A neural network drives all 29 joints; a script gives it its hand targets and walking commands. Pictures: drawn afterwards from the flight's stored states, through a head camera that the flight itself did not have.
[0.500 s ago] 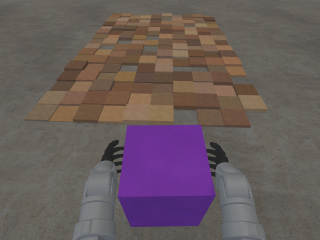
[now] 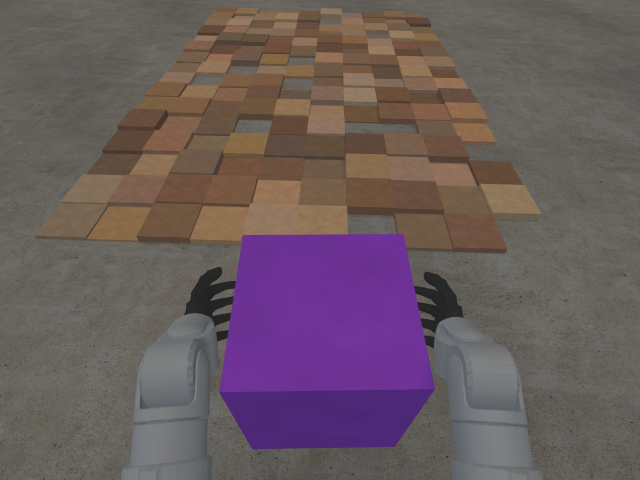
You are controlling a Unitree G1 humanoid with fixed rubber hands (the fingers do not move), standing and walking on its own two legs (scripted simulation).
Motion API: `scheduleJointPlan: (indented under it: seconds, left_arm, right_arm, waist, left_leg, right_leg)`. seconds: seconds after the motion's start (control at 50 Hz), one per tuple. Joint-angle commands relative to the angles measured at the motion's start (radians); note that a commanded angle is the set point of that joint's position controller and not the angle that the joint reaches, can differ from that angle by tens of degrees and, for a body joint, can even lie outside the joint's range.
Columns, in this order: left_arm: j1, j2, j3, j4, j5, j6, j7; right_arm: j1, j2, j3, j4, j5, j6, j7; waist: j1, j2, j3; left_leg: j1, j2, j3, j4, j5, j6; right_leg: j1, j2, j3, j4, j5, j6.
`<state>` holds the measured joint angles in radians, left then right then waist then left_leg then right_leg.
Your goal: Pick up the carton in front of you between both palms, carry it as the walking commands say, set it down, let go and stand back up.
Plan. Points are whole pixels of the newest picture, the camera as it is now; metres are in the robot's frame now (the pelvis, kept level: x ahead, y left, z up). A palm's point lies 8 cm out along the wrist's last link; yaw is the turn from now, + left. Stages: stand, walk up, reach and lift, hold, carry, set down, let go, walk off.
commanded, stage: carry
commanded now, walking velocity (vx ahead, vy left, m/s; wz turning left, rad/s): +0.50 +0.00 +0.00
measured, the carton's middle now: (323, 347) +0.29 +0.01 +0.00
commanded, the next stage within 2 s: none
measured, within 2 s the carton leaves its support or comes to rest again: neither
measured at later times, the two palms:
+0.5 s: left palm (203, 198) +0.53 +0.22 +0.07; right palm (380, 199) +0.53 -0.08 +0.07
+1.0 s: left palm (239, 117) +0.84 +0.21 +0.06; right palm (368, 114) +0.87 -0.09 +0.06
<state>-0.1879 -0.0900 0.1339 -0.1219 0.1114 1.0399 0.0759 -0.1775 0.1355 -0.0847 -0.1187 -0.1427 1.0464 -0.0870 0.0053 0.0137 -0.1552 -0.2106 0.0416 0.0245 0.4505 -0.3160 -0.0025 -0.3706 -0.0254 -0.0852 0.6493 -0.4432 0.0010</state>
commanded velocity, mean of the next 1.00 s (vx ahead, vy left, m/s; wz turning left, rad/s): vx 0.50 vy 0.00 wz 0.00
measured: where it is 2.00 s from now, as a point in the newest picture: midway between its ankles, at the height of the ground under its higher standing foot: (299, 245)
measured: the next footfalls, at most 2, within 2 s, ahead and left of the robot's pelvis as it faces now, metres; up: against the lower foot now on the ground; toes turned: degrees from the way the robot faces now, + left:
right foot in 0.06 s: +0.09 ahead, -0.11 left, +0.00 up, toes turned -7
left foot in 0.38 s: +0.32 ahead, +0.13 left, +0.00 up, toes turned +14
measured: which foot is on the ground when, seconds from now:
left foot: down 0.00-0.08, up 0.10-0.36, down 0.38-0.84, up 0.86-1.00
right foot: up 0.00-0.04, down 0.06-0.40, up 0.42-0.82, down 0.84-1.00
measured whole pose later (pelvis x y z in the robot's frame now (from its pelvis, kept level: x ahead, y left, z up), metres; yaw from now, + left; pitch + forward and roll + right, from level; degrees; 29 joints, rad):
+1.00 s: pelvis +0.59 +0.03 -0.01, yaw +5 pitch +4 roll +0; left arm -0.17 -0.14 0.10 -0.35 0.11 1.20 0.10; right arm -0.15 0.13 -0.11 -0.38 -0.11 1.23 -0.08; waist 0.03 0.01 0.01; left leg -0.41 0.07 0.06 1.16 -0.34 0.03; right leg -0.34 -0.01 -0.28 0.44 -0.18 -0.11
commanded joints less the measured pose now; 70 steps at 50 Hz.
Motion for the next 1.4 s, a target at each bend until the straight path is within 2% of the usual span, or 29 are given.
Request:
scheduleJointPlan:
  seconds: [0.0, 0.04, 0.06, 0.08, 0.1, 0.16, 0.28, 0.34, 0.36, 0.38, 0.4, 0.42, 0.46, 0.48, 0.54, 0.72, 0.8, 0.82, 0.84, 0.86, 0.88, 0.94, 1.1, 1.24, 1.3, 1.32, 1.34, 1.36, 1.38]
  left_arm:
    - [-0.529, -0.958, -0.774, -0.133, -0.439, 0.049, -0.247]
    - [-0.468, -0.958, -0.761, -0.171, -0.431, 0.081, -0.240]
    - [-0.423, -0.947, -0.752, -0.182, -0.417, 0.099, -0.235]
    - [-0.387, -0.917, -0.729, -0.181, -0.383, 0.105, -0.230]
    - [-0.382, -0.918, -0.722, -0.196, -0.357, 0.114, -0.222]
    - [-0.432, -0.960, -0.729, -0.270, -0.388, 0.146, -0.213]
    - [-0.473, -0.920, -0.746, -0.307, -0.440, 0.185, -0.226]
    - [-0.476, -0.890, -0.738, -0.300, -0.442, 0.203, -0.232]
    - [-0.477, -0.873, -0.732, -0.294, -0.440, 0.209, -0.234]
    - [-0.505, -0.857, -0.731, -0.307, -0.445, 0.221, -0.238]
    - [-0.537, -0.869, -0.744, -0.294, -0.454, 0.231, -0.242]
    - [-0.535, -0.893, -0.741, -0.273, -0.454, 0.229, -0.246]
    - [-0.531, -0.942, -0.738, -0.260, -0.457, 0.215, -0.253]
    - [-0.530, -0.961, -0.743, -0.265, -0.452, 0.204, -0.252]
    - [-0.492, -1.014, -0.754, -0.285, -0.426, 0.174, -0.239]
    - [-0.362, -0.971, -0.748, -0.275, -0.365, 0.171, -0.214]
    - [-0.371, -0.976, -0.754, -0.259, -0.389, 0.169, -0.234]
    - [-0.383, -0.974, -0.752, -0.265, -0.397, 0.165, -0.239]
    - [-0.400, -0.965, -0.748, -0.282, -0.400, 0.165, -0.241]
    - [-0.413, -0.960, -0.739, -0.267, -0.397, 0.154, -0.247]
    - [-0.408, -0.981, -0.747, -0.278, -0.420, 0.152, -0.247]
    - [-0.472, -1.021, -0.772, -0.351, -0.446, 0.142, -0.242]
    - [-0.500, -0.903, -0.767, -0.399, -0.469, 0.172, -0.244]
    - [-0.808, -0.690, -0.702, -0.284, -0.461, 0.226, -0.200]
    - [-0.987, -0.650, -0.654, -0.184, -0.486, 0.264, -0.176]
    - [-1.045, -0.646, -0.632, -0.148, -0.493, 0.278, -0.169]
    - [-1.114, -0.648, -0.608, -0.112, -0.507, 0.292, -0.163]
    - [-1.180, -0.680, -0.595, -0.080, -0.524, 0.307, -0.157]
    - [-1.257, -0.689, -0.573, -0.046, -0.522, 0.307, -0.150]
  right_arm:
    - [-0.556, 0.848, 0.688, -0.230, 0.402, 0.037, 0.229]
    - [-0.483, 0.860, 0.693, -0.259, 0.413, 0.072, 0.232]
    - [-0.465, 0.860, 0.694, -0.267, 0.414, 0.089, 0.237]
    - [-0.487, 0.861, 0.703, -0.298, 0.434, 0.110, 0.247]
    - [-0.507, 0.860, 0.715, -0.310, 0.448, 0.128, 0.257]
    - [-0.522, 0.869, 0.709, -0.315, 0.481, 0.153, 0.271]
    - [-0.501, 0.859, 0.679, -0.321, 0.460, 0.174, 0.239]
    - [-0.471, 0.835, 0.652, -0.302, 0.437, 0.188, 0.232]
    - [-0.462, 0.825, 0.640, -0.287, 0.428, 0.193, 0.231]
    - [-0.446, 0.811, 0.629, -0.267, 0.408, 0.194, 0.229]
    - [-0.464, 0.814, 0.621, -0.248, 0.397, 0.194, 0.227]
    - [-0.476, 0.836, 0.623, -0.267, 0.409, 0.196, 0.227]
    - [-0.514, 0.901, 0.641, -0.292, 0.422, 0.186, 0.231]
    - [-0.537, 0.927, 0.656, -0.309, 0.433, 0.178, 0.234]
    - [-0.544, 0.957, 0.685, -0.355, 0.464, 0.163, 0.248]
    - [-0.408, 0.877, 0.678, -0.319, 0.453, 0.171, 0.278]
    - [-0.422, 0.877, 0.685, -0.314, 0.444, 0.165, 0.280]
    - [-0.441, 0.873, 0.690, -0.327, 0.447, 0.162, 0.279]
    - [-0.472, 0.868, 0.696, -0.347, 0.453, 0.160, 0.280]
    - [-0.497, 0.876, 0.713, -0.385, 0.457, 0.165, 0.274]
    - [-0.505, 0.869, 0.712, -0.382, 0.454, 0.161, 0.271]
    - [-0.522, 0.917, 0.711, -0.413, 0.466, 0.142, 0.259]
    - [-0.514, 0.855, 0.708, -0.414, 0.427, 0.147, 0.214]
    - [-0.872, 0.653, 0.666, -0.339, 0.474, 0.223, 0.189]
    - [-1.014, 0.594, 0.589, -0.220, 0.494, 0.260, 0.170]
    - [-1.048, 0.574, 0.555, -0.171, 0.497, 0.270, 0.164]
    - [-1.083, 0.555, 0.521, -0.128, 0.491, 0.282, 0.160]
    - [-1.141, 0.544, 0.485, -0.082, 0.491, 0.285, 0.157]
    - [-1.212, 0.587, 0.481, -0.068, 0.520, 0.292, 0.158]
  waist:
    - [-0.021, 0.153, -0.174]
    - [-0.011, 0.085, -0.236]
    - [0.007, -0.049, -0.274]
    - [0.023, -0.273, -0.235]
    - [0.030, -0.274, -0.175]
    - [0.028, -0.090, -0.150]
    - [0.015, -0.178, -0.132]
    - [-0.012, -0.107, -0.182]
    - [-0.026, -0.044, -0.231]
    - [-0.041, 0.195, -0.253]
    - [-0.037, 0.296, -0.240]
    - [-0.029, 0.191, -0.236]
    - [-0.026, 0.033, -0.222]
    - [-0.022, 0.015, -0.215]
    - [-0.023, 0.073, -0.219]
    - [-0.029, 0.141, -0.075]
    - [0.000, 0.153, -0.135]
    - [0.017, 0.109, -0.185]
    - [0.033, -0.016, -0.246]
    - [0.026, -0.288, -0.314]
    - [0.021, -0.253, -0.283]
    - [0.010, -0.040, -0.259]
    - [0.013, -0.125, -0.183]
    - [0.052, -0.170, -0.082]
    - [-0.016, -0.145, -0.152]
    - [-0.055, -0.062, -0.234]
    - [-0.082, 0.097, -0.304]
    - [-0.098, 0.374, -0.360]
    - [-0.082, 0.285, -0.367]
  left_leg:
    - [0.216, 0.182, -0.164, -0.129, 0.159, 0.121]
    - [-0.017, 0.115, -0.024, 0.018, 0.074, 0.075]
    - [-0.198, 0.076, 0.047, 0.206, -0.022, 0.039]
    - [-0.486, 0.001, 0.120, 0.394, -0.148, -0.002]
    - [-0.613, 0.008, 0.062, 0.457, -0.252, 0.013]
    - [-0.625, 0.065, 0.033, 0.454, -0.212, 0.024]
    - [-0.284, -0.010, 0.178, 0.111, 0.107, 0.005]
    - [0.116, -0.064, 0.278, 0.012, 0.176, 0.019]
    - [0.301, 0.013, 0.177, 0.006, 0.109, 0.036]
    - [0.373, 0.277, -0.286, -0.186, -0.108, 0.115]
    - [0.464, 0.400, -0.546, -0.259, -0.080, 0.226]
    - [0.450, 0.409, -0.507, -0.235, 0.009, 0.234]
    - [0.376, 0.356, -0.332, -0.212, 0.181, 0.195]
    - [0.340, 0.328, -0.248, -0.224, 0.246, 0.165]
    - [0.342, 0.272, -0.101, -0.232, 0.380, 0.133]
    - [0.367, 0.180, 0.110, -0.221, 0.663, 0.115]
    - [0.298, 0.152, 0.221, 0.034, 0.866, 0.054]
    - [0.189, 0.124, 0.234, 0.201, 0.736, 0.033]
    - [0.031, 0.103, 0.213, 0.448, 0.433, 0.014]
    - [-0.319, -0.044, 0.137, 0.727, -0.043, -0.020]
    - [-0.419, -0.031, 0.008, 0.858, -0.145, 0.009]
    - [-0.414, 0.077, -0.034, 0.787, -0.009, 0.044]
    - [-0.436, 0.051, 0.100, 0.345, 0.131, 0.003]
    - [-0.378, 0.005, 0.160, 0.140, 0.272, 0.061]
    - [-0.069, -0.069, 0.231, 0.077, 0.200, 0.090]
    - [0.136, -0.065, 0.203, 0.067, 0.145, 0.087]
    - [0.302, 0.154, -0.147, 0.006, 0.013, 0.128]
    - [0.481, 0.325, -0.581, -0.130, -0.011, 0.264]
    - [0.490, 0.335, -0.562, -0.130, 0.074, 0.273]
  right_leg:
    - [-0.048, 0.049, -0.103, -0.197, 0.125, -0.005]
    - [0.341, 0.013, -0.087, -0.316, 0.244, -0.009]
    - [0.542, -0.141, 0.108, -0.376, 0.119, -0.040]
    - [0.661, -0.361, 0.461, -0.421, 0.074, -0.152]
    - [0.673, -0.425, 0.564, -0.416, 0.178, -0.241]
    - [0.612, -0.384, 0.376, -0.426, 0.352, -0.204]
    - [0.394, -0.238, 0.033, -0.407, 0.403, -0.106]
    - [0.189, -0.174, -0.096, -0.166, 0.451, -0.047]
    - [0.071, -0.136, -0.128, 0.011, 0.414, -0.018]
    - [-0.103, -0.036, -0.149, 0.303, 0.193, 0.037]
    - [-0.310, 0.017, -0.052, 0.472, -0.036, 0.029]
    - [-0.370, -0.053, 0.041, 0.570, -0.040, -0.003]
    - [-0.384, -0.115, 0.068, 0.560, 0.059, -0.028]
    - [-0.354, -0.129, 0.070, 0.493, 0.112, -0.027]
    - [-0.311, -0.090, 0.009, 0.355, 0.181, -0.017]
    - [-0.241, -0.001, -0.148, -0.106, 0.415, -0.026]
    - [0.124, 0.071, -0.226, -0.208, 0.418, -0.047]
    - [0.316, 0.054, -0.206, -0.217, 0.345, -0.047]
    - [0.478, -0.141, 0.062, -0.236, 0.197, -0.060]
    - [0.703, -0.409, 0.561, -0.352, 0.073, -0.228]
    - [0.670, -0.409, 0.599, -0.430, 0.167, -0.251]
    - [0.528, -0.339, 0.318, -0.392, 0.479, -0.183]
    - [0.499, -0.236, 0.033, -0.434, 0.580, -0.157]
    - [0.488, -0.198, -0.042, -0.343, 0.678, -0.147]
    - [0.391, -0.161, -0.128, -0.090, 0.813, -0.097]
    - [0.293, -0.112, -0.146, 0.114, 0.717, -0.074]
    - [0.104, -0.055, -0.126, 0.368, 0.440, -0.043]
    - [-0.210, 0.101, -0.038, 0.617, -0.031, -0.022]
    - [-0.299, 0.055, 0.079, 0.763, -0.049, -0.054]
